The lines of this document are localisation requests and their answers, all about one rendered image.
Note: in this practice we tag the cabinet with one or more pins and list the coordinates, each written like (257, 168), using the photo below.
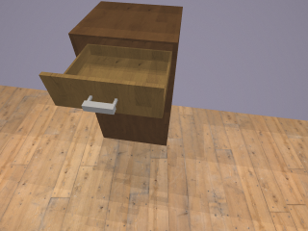
(133, 25)

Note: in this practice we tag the drawer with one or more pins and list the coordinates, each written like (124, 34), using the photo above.
(136, 77)

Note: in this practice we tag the handle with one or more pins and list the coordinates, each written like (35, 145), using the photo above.
(99, 107)

